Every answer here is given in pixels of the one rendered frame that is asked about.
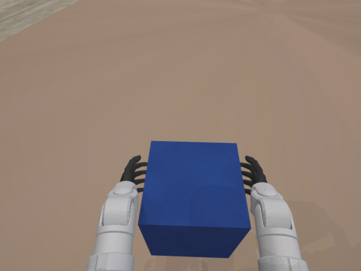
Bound robot left hand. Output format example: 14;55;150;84
120;155;148;193

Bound left robot forearm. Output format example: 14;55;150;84
86;181;138;271

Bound robot right hand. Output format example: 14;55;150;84
240;156;267;195

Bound carton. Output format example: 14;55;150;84
138;141;251;258

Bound right robot forearm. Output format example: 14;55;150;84
250;182;309;271

